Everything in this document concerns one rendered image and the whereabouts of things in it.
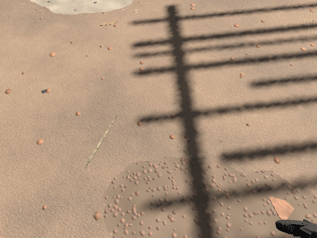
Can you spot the right robot hand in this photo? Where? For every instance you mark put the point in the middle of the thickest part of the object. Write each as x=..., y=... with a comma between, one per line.
x=297, y=228

